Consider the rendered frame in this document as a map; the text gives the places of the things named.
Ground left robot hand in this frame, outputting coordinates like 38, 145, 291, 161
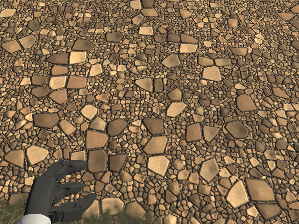
24, 159, 96, 224

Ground robot left forearm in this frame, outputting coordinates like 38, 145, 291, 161
17, 214, 51, 224

